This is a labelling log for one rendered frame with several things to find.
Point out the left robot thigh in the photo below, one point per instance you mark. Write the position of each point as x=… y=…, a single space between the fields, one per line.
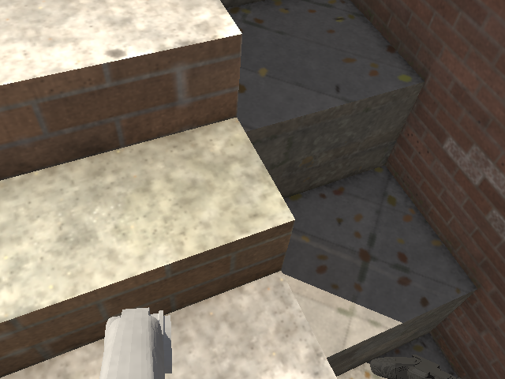
x=138 y=346

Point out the left robot shin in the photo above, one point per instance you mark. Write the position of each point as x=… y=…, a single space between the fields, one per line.
x=110 y=320

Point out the robot right hand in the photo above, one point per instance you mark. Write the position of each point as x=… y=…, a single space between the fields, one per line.
x=408 y=368

